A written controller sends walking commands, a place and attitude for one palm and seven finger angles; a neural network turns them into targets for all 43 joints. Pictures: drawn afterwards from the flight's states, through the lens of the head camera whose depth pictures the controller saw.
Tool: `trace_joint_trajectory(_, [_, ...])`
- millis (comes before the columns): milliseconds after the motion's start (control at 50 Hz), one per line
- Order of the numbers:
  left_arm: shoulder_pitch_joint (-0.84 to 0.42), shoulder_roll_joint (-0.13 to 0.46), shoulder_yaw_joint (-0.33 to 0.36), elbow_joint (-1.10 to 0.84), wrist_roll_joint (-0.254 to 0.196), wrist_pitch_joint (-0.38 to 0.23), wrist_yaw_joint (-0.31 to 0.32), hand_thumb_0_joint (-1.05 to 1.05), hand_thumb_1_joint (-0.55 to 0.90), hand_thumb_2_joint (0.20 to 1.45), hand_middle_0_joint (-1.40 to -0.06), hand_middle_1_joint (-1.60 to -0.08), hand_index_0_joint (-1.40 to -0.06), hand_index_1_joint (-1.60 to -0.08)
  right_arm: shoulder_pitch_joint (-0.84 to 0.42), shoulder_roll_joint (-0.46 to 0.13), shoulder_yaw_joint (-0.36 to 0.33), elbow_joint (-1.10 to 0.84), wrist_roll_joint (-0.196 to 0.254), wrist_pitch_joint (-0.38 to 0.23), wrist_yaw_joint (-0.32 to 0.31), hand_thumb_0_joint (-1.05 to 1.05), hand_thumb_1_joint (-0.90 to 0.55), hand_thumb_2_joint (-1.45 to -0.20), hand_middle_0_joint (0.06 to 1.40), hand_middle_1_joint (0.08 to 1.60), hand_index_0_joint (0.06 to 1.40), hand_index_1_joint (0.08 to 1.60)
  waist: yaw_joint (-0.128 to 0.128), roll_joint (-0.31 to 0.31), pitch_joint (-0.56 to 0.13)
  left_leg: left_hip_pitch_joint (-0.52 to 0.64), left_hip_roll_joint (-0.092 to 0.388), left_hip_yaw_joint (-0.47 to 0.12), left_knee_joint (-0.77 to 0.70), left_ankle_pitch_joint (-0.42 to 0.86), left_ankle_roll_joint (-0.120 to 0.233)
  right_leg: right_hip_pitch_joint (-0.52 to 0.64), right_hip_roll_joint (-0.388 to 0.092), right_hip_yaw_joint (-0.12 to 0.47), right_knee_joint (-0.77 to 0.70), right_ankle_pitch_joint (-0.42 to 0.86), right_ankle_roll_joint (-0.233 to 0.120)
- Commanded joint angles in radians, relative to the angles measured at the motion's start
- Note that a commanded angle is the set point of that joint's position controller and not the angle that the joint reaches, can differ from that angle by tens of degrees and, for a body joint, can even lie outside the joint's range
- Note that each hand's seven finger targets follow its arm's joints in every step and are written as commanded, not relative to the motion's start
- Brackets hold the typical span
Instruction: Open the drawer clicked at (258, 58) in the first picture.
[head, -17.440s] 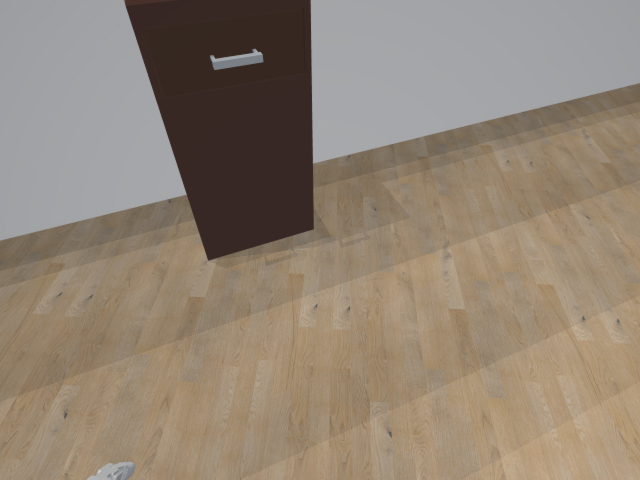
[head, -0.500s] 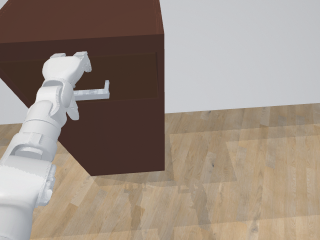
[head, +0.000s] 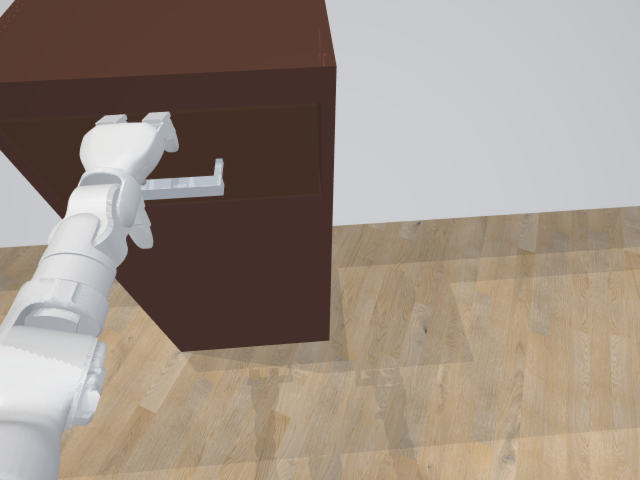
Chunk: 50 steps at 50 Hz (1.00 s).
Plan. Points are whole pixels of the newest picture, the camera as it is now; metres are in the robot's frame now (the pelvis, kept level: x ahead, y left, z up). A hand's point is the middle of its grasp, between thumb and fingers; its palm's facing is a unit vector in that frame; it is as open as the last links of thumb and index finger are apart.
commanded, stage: move the hooked fingers above the handle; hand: left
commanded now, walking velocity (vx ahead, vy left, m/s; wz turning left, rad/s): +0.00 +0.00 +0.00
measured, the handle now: (176, 177) +0.53 +0.21 +0.05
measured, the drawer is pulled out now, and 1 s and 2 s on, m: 0.00 0.00 0.00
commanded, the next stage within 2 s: lower the fingers behind the handle in 1.22 s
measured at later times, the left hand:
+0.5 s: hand (141, 182) +0.47 +0.23 +0.10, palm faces -0.06 +0.01 -1.00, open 13.8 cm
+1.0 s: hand (145, 184) +0.47 +0.23 +0.10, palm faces -0.07 -0.02 -1.00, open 13.8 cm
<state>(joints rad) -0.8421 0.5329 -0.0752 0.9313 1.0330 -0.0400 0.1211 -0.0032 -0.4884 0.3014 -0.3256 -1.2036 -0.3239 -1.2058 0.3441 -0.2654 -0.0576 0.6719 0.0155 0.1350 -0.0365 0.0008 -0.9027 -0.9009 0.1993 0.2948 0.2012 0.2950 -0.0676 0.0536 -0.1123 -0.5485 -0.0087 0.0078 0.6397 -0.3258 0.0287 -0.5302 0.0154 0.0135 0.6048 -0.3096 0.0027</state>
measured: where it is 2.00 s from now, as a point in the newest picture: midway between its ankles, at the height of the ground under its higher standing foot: outside the picture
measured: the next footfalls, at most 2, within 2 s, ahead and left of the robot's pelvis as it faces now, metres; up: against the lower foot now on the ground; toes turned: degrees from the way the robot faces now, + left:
none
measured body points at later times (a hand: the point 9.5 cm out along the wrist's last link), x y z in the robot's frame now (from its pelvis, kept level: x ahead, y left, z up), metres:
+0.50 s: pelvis +0.00 -0.01 +0.00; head +0.06 -0.03 +0.45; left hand +0.47 +0.23 +0.16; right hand +0.03 -0.28 -0.13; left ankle -0.02 +0.10 -0.72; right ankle -0.02 -0.13 -0.72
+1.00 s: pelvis +0.00 +0.00 +0.00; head +0.06 -0.02 +0.45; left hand +0.47 +0.23 +0.15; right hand +0.05 -0.27 -0.13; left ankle -0.02 +0.10 -0.72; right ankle -0.02 -0.13 -0.72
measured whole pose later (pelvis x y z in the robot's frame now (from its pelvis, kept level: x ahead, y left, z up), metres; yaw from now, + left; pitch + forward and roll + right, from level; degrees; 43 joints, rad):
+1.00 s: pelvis +0.00 +0.00 +0.00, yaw +0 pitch +13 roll -1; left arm -0.83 0.52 -0.07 0.92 1.02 -0.03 0.08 0.00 -0.49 0.30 -0.32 -1.20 -0.32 -1.20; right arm 0.32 -0.26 -0.04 0.67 0.02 0.14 -0.04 0.00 -0.90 -0.90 0.20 0.29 0.20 0.29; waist -0.06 0.06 -0.11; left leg -0.52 -0.01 0.01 0.62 -0.32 0.03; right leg -0.50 0.02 0.01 0.59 -0.31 0.00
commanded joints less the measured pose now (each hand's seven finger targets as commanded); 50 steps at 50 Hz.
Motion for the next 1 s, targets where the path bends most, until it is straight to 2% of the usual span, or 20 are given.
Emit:
trace_joint_trajectory(0, [-0.552,0.172,0.028,-0.24,-0.017,-0.024,0.04,0.0,-0.5,0.3,-0.3,-1.2,-0.3,-1.2,0.072,-0.147,-0.054,-0.058,-0.001,-0.029,-0.011,0.0,-0.9,-0.9,0.2,0.3,0.2,0.3,-0.045,0.019,-0.37,0.326,0.007,-0.019,-0.031,0.454,0.012,0.075,0.034,-0.041,-0.047,0.277,-0.036])
trace_joint_trajectory(100, [-0.558,0.189,0.047,-0.16,-0.003,0.006,0.068,0.0,-0.5,0.3,-0.3,-1.2,-0.3,-1.2,0.064,-0.144,-0.041,-0.048,-0.001,-0.03,-0.006,0.0,-0.9,-0.9,0.2,0.3,0.2,0.3,-0.031,0.025,-0.325,0.271,0.0,-0.02,-0.043,0.413,0.005,0.068,0.034,-0.047,-0.037,0.249,-0.045])
trace_joint_trajectory(140, [-0.541,0.252,0.104,-0.133,0.007,0.022,0.079,0.0,-0.5,0.3,-0.3,-1.2,-0.3,-1.2,0.063,-0.149,-0.038,-0.05,-0.005,-0.029,-0.007,0.0,-0.9,-0.9,0.2,0.3,0.2,0.3,-0.014,-0.011,-0.354,0.244,-0.001,-0.011,-0.045,0.413,0.008,0.116,0.032,-0.043,-0.033,0.271,-0.047])
trace_joint_trajectory(200, [-0.525,0.261,0.1,-0.09,0.022,0.053,0.084,0.0,-0.5,0.3,-0.3,-1.2,-0.3,-1.2,0.052,-0.145,-0.028,-0.063,-0.002,-0.029,-0.01,0.0,-0.9,-0.9,0.2,0.3,0.2,0.3,-0.007,-0.021,-0.358,0.199,-0.006,0.005,-0.053,0.376,0.01,0.15,0.027,-0.04,-0.028,0.283,-0.042])
trace_joint_trajectory(240, [-0.504,0.315,0.14,-0.066,0.029,0.061,0.079,0.0,-0.5,0.3,-0.3,-1.2,-0.3,-1.2,0.052,-0.152,-0.028,-0.068,-0.003,-0.025,-0.017,0.0,-0.9,-0.9,0.2,0.3,0.2,0.3,-0.001,-0.057,-0.374,0.177,-0.006,0.013,-0.052,0.382,0.013,0.193,0.024,-0.032,-0.029,0.31,-0.04])
trace_joint_trajectory(320, [-0.472,0.319,0.127,-0.066,0.035,0.062,0.064,0.0,-0.5,0.3,-0.3,-1.2,-0.3,-1.2,0.042,-0.149,-0.025,-0.083,0.003,-0.023,-0.026,0.0,-0.9,-0.9,0.2,0.3,0.2,0.3,0.001,-0.073,-0.357,0.154,-0.006,0.029,-0.062,0.343,0.017,0.211,0.018,-0.026,-0.04,0.316,-0.032])
trace_joint_trajectory(340, [-0.462,0.329,0.141,-0.084,0.029,0.051,0.057,0.0,-0.5,0.3,-0.3,-1.2,-0.3,-1.2,0.044,-0.15,-0.026,-0.088,0.001,-0.024,-0.029,0.0,-0.9,-0.9,0.2,0.3,0.2,0.3,0.01,-0.075,-0.384,0.16,-0.007,0.03,-0.062,0.363,0.019,0.243,0.017,-0.021,-0.042,0.338,-0.032])
trace_joint_trajectory(380, [-0.438,0.316,0.133,-0.118,0.016,0.03,0.04,0.0,-0.5,0.3,-0.3,-1.2,-0.3,-1.2,0.044,-0.149,-0.031,-0.099,0.005,-0.026,-0.032,0.0,-0.9,-0.9,0.2,0.3,0.2,0.3,0.009,-0.074,-0.394,0.174,-0.009,0.034,-0.059,0.365,0.023,0.254,0.016,-0.016,-0.044,0.359,-0.028])
trace_joint_trajectory(400, [-0.443,0.267,0.088,-0.13,0.01,0.021,0.028,0.0,-0.5,0.3,-0.3,-1.2,-0.3,-1.2,0.041,-0.148,-0.032,-0.102,0.006,-0.029,-0.034,0.0,-0.9,-0.9,0.2,0.3,0.2,0.3,-0.008,-0.069,-0.377,0.182,-0.011,0.036,-0.06,0.355,0.025,0.24,0.016,-0.015,-0.053,0.357,-0.025])
trace_joint_trajectory(420, [-0.46,0.282,0.101,-0.155,0.006,0.005,0.021,0.0,-0.5,0.3,-0.3,-1.2,-0.3,-1.2,0.047,-0.15,-0.036,-0.096,0.006,-0.032,-0.036,0.0,-0.9,-0.9,0.2,0.3,0.2,0.3,-0.014,-0.069,-0.37,0.194,-0.007,0.033,-0.059,0.35,0.027,0.228,0.016,-0.012,-0.059,0.349,-0.024])
trace_joint_trajectory(480, [-0.49,0.235,0.059,-0.212,-0.009,-0.041,0.006,0.0,-0.5,0.3,-0.3,-1.2,-0.3,-1.2,0.051,-0.147,-0.043,-0.087,0.008,-0.037,-0.039,0.0,-0.9,-0.9,0.2,0.3,0.2,0.3,-0.037,-0.051,-0.341,0.22,-0.012,0.025,-0.055,0.328,0.031,0.192,0.018,-0.006,-0.073,0.322,-0.024])
trace_joint_trajectory(600, [-0.528,0.265,0.09,-0.238,-0.017,-0.076,0.038,0.0,-0.5,0.3,-0.3,-1.2,-0.3,-1.2,0.059,-0.142,-0.045,-0.058,0.005,-0.044,-0.034,0.0,-0.9,-0.9,0.2,0.3,0.2,0.3,-0.035,0.014,-0.331,0.229,-0.018,0.014,-0.042,0.332,0.023,0.147,0.021,-0.009,-0.063,0.292,-0.033])
trace_joint_trajectory(640, [-0.526,0.306,0.127,-0.224,-0.01,-0.066,0.059,0.0,-0.5,0.3,-0.3,-1.2,-0.3,-1.2,0.062,-0.146,-0.045,-0.051,0.001,-0.043,-0.03,0.0,-0.9,-0.9,0.2,0.3,0.2,0.3,-0.022,0.013,-0.358,0.225,-0.017,0.009,-0.037,0.374,0.02,0.163,0.024,-0.013,-0.049,0.315,-0.038])
trace_joint_trajectory(660, [-0.524,0.297,0.121,-0.229,-0.007,-0.058,0.068,0.0,-0.5,0.3,-0.3,-1.2,-0.3,-1.2,0.055,-0.142,-0.043,-0.055,0.001,-0.044,-0.025,0.0,-0.9,-0.9,0.2,0.3,0.2,0.3,-0.015,0.048,-0.383,0.231,-0.019,0.013,-0.035,0.385,0.017,0.168,0.023,-0.012,-0.04,0.328,-0.038])
trace_joint_trajectory(700, [-0.505,0.272,0.111,-0.2,-0.001,-0.032,0.08,0.0,-0.5,0.3,-0.3,-1.2,-0.3,-1.2,0.054,-0.14,-0.043,-0.056,-0.002,-0.043,-0.016,0.0,-0.9,-0.9,0.2,0.3,0.2,0.3,-0.007,0.047,-0.387,0.235,-0.017,0.013,-0.033,0.423,0.012,0.167,0.027,-0.025,-0.03,0.345,-0.041])
trace_joint_trajectory(760, [-0.434,0.322,0.151,-0.147,0.006,0.011,0.072,0.0,-0.5,0.3,-0.3,-1.2,-0.3,-1.2,0.049,-0.15,-0.041,-0.063,0.0,-0.033,-0.013,0.0,-0.9,-0.9,0.2,0.3,0.2,0.3,0.01,0.004,-0.405,0.213,-0.012,0.022,-0.03,0.464,0.013,0.211,0.025,-0.025,-0.02,0.4,-0.038])
trace_joint_trajectory(820, [-0.428,0.241,0.082,-0.16,0.0,0.036,0.044,0.0,-0.5,0.3,-0.3,-1.2,-0.3,-1.2,0.038,-0.151,-0.043,-0.079,0.003,-0.029,-0.01,0.0,-0.9,-0.9,0.2,0.3,0.2,0.3,-0.006,-0.032,-0.385,0.22,-0.009,0.029,-0.038,0.445,0.018,0.209,0.024,-0.027,-0.037,0.402,-0.031])
trace_joint_trajectory(900, [-0.456,0.193,0.033,-0.187,-0.016,0.017,-0.001,0.0,-0.5,0.3,-0.3,-1.2,-0.3,-1.2,0.038,-0.153,-0.043,-0.084,0.011,-0.024,-0.02,0.0,-0.9,-0.9,0.2,0.3,0.2,0.3,-0.03,-0.07,-0.343,0.231,-0.009,0.019,-0.047,0.397,0.025,0.182,0.024,-0.024,-0.057,0.36,-0.027])
trace_joint_trajectory(960, [-0.461,0.272,0.103,-0.266,-0.019,-0.039,-0.008,0.0,-0.5,0.3,-0.3,-1.2,-0.3,-1.2,0.038,-0.149,-0.046,-0.09,0.003,-0.026,-0.028,0.0,-0.9,-0.9,0.2,0.3,0.2,0.3,-0.008,-0.031,-0.407,0.264,-0.014,0.013,-0.038,0.441,0.028,0.218,0.023,-0.012,-0.047,0.392,-0.03])
trace_joint_trajectory(980, [-0.491,0.245,0.078,-0.285,-0.019,-0.052,-0.004,0.0,-0.5,0.3,-0.3,-1.2,-0.3,-1.2,0.039,-0.142,-0.044,-0.088,0.003,-0.026,-0.03,0.0,-0.9,-0.9,0.2,0.3,0.2,0.3,-0.021,-0.017,-0.4,0.275,-0.013,0.009,-0.034,0.45,0.026,0.194,0.023,-0.018,-0.041,0.385,-0.031])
